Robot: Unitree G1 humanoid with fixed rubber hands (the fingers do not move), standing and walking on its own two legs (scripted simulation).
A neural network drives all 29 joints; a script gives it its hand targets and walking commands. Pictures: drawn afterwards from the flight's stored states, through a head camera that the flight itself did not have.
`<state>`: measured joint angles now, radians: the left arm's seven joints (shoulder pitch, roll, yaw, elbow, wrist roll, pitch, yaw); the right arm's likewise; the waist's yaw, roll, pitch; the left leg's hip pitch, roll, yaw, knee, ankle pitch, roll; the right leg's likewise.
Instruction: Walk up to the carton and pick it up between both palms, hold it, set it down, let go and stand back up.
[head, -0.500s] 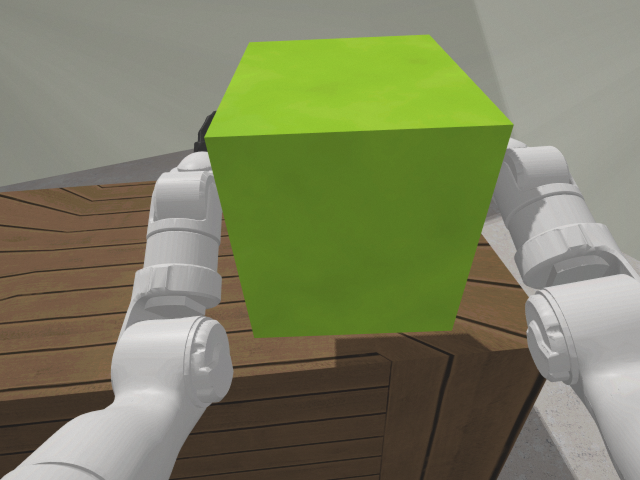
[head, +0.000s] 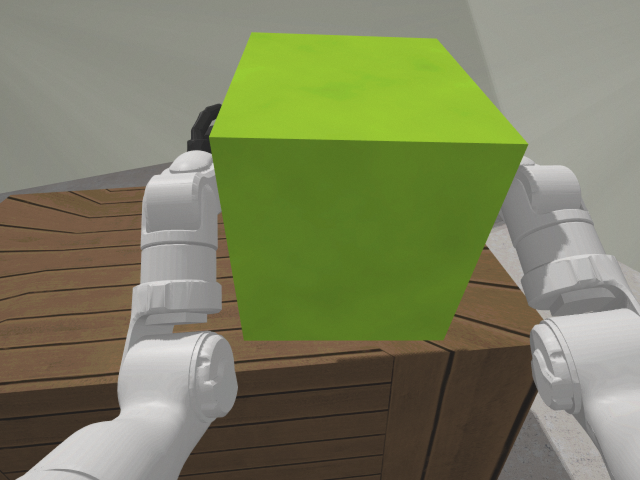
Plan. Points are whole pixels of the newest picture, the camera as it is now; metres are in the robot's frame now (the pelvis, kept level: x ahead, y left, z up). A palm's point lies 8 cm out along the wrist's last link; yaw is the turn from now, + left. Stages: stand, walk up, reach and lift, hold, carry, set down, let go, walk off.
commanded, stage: hold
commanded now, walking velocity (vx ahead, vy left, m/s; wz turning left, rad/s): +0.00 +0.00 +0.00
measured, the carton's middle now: (344, 182) +0.37 +0.00 +0.27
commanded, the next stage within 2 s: none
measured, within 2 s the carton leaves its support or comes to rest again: neither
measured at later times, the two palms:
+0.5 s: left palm (224, 182) +0.38 +0.15 +0.27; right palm (487, 154) +0.39 -0.18 +0.29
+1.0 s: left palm (207, 174) +0.35 +0.16 +0.29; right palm (489, 160) +0.36 -0.17 +0.29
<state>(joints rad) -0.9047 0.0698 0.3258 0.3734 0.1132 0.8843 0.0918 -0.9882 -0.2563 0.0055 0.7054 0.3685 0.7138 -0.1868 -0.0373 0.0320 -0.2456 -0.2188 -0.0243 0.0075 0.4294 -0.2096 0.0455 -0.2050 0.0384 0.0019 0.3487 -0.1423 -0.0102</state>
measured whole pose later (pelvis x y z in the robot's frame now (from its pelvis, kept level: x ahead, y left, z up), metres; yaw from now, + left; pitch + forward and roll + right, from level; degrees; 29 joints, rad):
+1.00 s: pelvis -0.01 -0.01 +0.00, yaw +0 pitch -1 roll -1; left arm -0.91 0.10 0.33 0.45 0.11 0.87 0.07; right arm -1.04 -0.25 0.04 0.76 0.34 0.68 -0.20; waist -0.04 0.03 -0.24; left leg -0.21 -0.02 0.01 0.42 -0.20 0.04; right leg -0.20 0.04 0.00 0.35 -0.13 -0.01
